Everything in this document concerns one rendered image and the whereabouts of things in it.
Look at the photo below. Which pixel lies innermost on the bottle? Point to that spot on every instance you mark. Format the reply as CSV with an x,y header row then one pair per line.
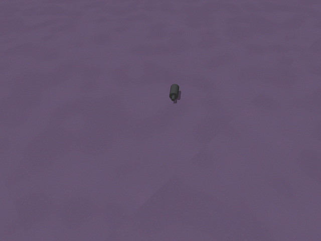
x,y
174,92

